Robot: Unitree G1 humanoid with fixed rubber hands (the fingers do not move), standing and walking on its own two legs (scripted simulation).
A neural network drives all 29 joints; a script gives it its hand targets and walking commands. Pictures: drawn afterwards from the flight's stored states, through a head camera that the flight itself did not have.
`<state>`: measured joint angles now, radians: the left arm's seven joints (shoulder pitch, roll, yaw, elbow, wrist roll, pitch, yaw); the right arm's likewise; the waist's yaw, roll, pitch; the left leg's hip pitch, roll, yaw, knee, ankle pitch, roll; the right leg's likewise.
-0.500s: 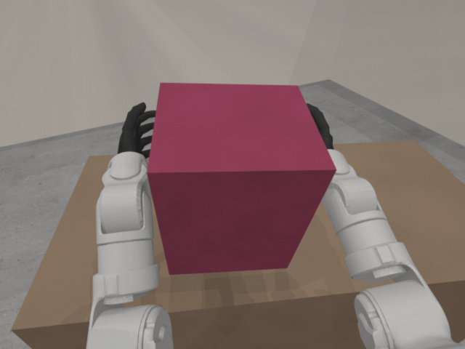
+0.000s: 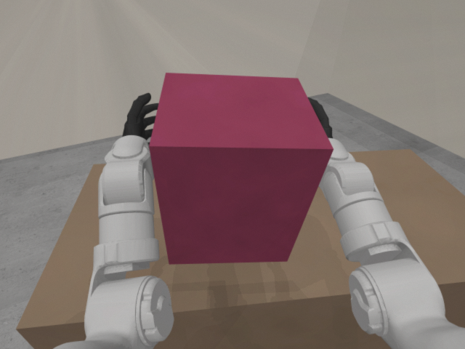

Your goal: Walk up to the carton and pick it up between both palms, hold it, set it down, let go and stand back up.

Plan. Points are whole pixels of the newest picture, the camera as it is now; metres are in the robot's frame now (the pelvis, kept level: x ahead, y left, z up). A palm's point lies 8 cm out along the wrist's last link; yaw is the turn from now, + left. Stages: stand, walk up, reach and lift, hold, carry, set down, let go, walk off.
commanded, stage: hold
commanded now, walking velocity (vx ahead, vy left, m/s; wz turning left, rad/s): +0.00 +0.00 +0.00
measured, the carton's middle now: (231, 174) +0.35 +0.00 +0.20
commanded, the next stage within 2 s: none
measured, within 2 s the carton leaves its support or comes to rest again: neither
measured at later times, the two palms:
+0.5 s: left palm (137, 145) +0.38 +0.15 +0.24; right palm (314, 141) +0.38 -0.14 +0.23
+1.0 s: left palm (134, 140) +0.36 +0.15 +0.26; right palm (321, 140) +0.37 -0.15 +0.25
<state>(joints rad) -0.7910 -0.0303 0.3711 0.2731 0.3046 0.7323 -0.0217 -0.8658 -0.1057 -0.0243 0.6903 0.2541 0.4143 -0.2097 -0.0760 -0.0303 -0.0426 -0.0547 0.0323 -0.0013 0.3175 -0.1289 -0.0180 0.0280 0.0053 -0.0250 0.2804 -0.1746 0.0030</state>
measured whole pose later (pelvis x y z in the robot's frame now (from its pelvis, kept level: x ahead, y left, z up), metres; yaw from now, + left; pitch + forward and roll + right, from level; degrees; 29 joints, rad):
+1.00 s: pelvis +0.00 +0.00 +0.00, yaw +0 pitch -9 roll -1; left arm -0.76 -0.03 0.37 0.17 0.31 0.81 -0.04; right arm -0.85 -0.11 0.00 0.60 0.29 0.49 -0.24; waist -0.09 -0.03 -0.04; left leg -0.04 0.03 -0.01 0.33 -0.14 -0.02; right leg 0.05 0.01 -0.03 0.29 -0.19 0.00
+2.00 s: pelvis +0.01 +0.00 +0.00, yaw +0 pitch -8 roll -1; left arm -0.69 -0.04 0.33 0.06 0.27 0.81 -0.01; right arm -0.80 -0.13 0.05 0.51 0.34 0.49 -0.26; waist -0.10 -0.03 -0.03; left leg -0.05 0.04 -0.01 0.35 -0.16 -0.02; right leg 0.04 0.01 -0.03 0.28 -0.20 0.00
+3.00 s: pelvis +0.02 +0.00 +0.00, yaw +0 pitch -7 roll -1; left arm -0.69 -0.03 0.31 0.08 0.27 0.79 0.01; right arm -0.81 -0.14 0.06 0.53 0.35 0.47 -0.25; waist -0.10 -0.03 -0.03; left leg -0.07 0.03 0.00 0.36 -0.17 -0.02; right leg 0.03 0.01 -0.03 0.27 -0.19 0.01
